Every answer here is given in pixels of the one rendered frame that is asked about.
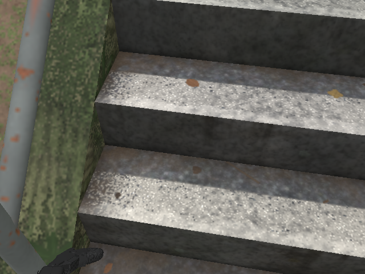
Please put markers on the robot left hand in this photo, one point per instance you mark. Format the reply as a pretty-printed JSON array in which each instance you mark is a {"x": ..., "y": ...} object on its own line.
[{"x": 71, "y": 259}]

